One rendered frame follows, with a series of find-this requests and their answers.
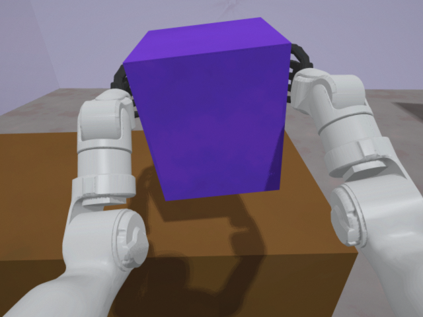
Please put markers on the robot right forearm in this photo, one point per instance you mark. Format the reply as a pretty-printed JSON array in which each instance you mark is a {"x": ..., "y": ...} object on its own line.
[{"x": 354, "y": 146}]

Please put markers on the robot left upper arm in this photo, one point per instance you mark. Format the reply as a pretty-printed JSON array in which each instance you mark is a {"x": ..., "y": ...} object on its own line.
[{"x": 100, "y": 249}]

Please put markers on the robot right upper arm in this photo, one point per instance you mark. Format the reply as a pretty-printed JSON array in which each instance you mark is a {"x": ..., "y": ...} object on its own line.
[{"x": 383, "y": 217}]

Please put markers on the carton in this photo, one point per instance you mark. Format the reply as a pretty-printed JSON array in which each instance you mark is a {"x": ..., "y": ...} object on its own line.
[{"x": 212, "y": 99}]

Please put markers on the robot left forearm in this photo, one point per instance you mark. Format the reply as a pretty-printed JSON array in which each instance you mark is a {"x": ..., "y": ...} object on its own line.
[{"x": 104, "y": 148}]

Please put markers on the right robot hand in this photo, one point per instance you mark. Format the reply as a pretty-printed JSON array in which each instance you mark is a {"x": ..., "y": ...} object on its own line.
[{"x": 303, "y": 63}]

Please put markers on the pedestal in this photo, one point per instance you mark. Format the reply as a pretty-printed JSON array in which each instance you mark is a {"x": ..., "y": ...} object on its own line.
[{"x": 259, "y": 254}]

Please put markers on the left robot hand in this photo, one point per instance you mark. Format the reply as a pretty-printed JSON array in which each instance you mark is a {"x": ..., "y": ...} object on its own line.
[{"x": 121, "y": 82}]

